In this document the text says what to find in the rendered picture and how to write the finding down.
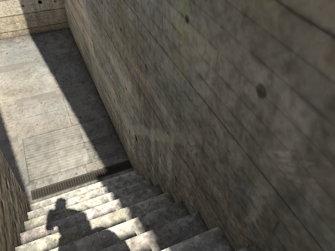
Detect stairs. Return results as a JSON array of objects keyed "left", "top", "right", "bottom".
[{"left": 15, "top": 170, "right": 252, "bottom": 251}]

